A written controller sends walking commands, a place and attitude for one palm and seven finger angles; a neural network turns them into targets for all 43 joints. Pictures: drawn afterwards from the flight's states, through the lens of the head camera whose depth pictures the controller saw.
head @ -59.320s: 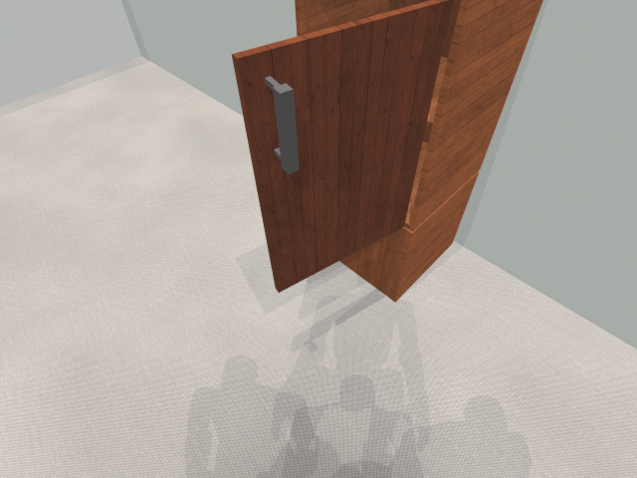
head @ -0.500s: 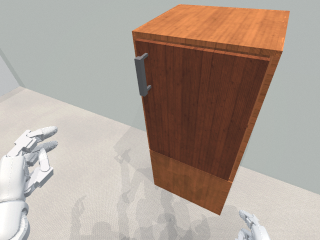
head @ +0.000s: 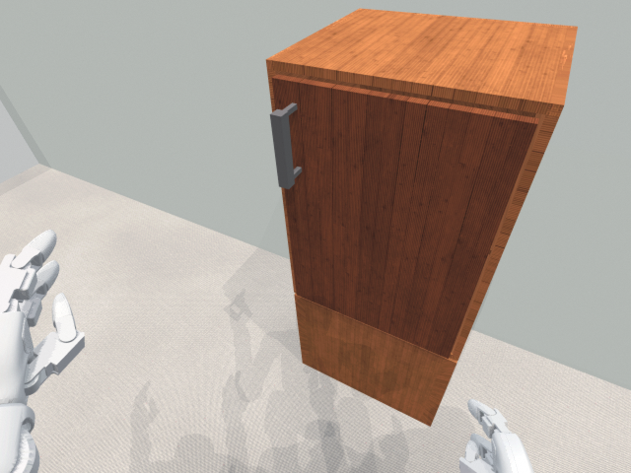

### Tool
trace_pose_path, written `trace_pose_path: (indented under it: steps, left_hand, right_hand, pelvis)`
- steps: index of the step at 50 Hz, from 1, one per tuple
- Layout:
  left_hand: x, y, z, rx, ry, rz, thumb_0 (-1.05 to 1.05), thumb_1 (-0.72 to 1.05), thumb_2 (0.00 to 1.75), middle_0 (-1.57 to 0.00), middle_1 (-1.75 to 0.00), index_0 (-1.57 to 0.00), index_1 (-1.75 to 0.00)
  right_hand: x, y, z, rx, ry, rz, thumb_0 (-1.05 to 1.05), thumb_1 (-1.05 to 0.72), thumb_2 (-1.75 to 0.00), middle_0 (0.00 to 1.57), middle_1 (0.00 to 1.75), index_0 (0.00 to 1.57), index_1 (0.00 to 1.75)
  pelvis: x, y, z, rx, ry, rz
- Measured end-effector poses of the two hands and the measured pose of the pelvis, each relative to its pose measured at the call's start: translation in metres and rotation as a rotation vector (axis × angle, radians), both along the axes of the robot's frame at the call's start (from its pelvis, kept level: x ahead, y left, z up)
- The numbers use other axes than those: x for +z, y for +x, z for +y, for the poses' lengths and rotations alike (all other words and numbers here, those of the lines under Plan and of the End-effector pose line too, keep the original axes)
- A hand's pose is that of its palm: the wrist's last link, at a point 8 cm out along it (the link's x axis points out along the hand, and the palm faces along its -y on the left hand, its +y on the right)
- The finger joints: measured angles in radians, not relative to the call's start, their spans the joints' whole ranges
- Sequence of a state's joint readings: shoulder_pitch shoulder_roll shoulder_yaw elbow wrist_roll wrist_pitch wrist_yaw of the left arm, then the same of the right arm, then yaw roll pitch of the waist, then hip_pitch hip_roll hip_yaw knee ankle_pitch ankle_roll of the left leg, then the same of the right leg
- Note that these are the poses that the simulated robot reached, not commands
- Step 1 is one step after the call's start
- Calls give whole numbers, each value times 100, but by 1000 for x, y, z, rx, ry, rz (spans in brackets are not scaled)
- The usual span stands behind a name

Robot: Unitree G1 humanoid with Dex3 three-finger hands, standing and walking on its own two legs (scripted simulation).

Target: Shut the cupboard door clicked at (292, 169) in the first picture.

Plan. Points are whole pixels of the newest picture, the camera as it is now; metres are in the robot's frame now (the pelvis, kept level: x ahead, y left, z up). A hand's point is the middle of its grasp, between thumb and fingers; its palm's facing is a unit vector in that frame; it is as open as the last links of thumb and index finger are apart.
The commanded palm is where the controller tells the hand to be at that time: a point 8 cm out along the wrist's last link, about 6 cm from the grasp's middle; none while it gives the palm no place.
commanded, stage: step back with the hand held close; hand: left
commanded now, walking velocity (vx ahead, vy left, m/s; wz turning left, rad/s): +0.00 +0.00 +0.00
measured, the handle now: (289, 146) +0.62 +0.13 +0.13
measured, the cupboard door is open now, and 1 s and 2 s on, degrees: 0 0 0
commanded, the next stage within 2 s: stop stepping back and stand still in 1.40 s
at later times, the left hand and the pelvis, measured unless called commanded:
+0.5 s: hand (44, 358) +0.17 +0.28 +0.16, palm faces +0.39 -0.79 -0.48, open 7.4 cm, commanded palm +0.11 +0.32 +0.17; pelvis -0.04 +0.03 -0.01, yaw -2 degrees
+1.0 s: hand out of the picture +0.09 +0.29 +0.16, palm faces +0.47 -0.76 -0.44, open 7.4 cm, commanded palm +0.02 +0.33 +0.17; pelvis -0.12 +0.03 -0.03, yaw +1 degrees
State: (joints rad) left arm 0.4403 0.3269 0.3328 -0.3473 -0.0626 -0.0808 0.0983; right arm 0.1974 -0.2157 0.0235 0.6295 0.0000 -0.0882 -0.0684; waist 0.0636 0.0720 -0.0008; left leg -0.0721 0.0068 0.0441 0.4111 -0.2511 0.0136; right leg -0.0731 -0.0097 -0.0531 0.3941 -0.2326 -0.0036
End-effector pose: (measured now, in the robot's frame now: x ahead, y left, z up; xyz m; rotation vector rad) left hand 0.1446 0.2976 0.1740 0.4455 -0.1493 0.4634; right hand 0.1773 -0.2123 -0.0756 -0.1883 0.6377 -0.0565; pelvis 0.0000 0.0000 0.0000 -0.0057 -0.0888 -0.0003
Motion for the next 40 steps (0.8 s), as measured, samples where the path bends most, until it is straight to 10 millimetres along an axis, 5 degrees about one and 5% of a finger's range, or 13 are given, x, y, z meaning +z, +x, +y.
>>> trace_pose_path:
  steps: [19,28,40]
  left_hand:
    - [-8,-2,16,-79,88,65,1,89,90,-21,-30,-22,-31]
    - [2,-33,26,-84,136,-37,1,89,90,-21,-30,-22,-31]
    - [-7,-81,24,-38,126,-123,1,88,90,-21,-30,-22,-31]
  right_hand:
    - [-7,-45,-20,-157,-68,112,1,-91,-90,20,30,20,30]
    - [-2,-76,-6,-151,-70,73,1,-91,-90,20,30,20,30]
    - [-21,-126,-3,-104,-84,105,1,-91,-90,20,30,20,30]
  pelvis:
    - [-7,-22,20,-23,-2,87]
    - [-13,-53,26,-26,-2,82]
    - [-24,-90,23,-2,-18,71]
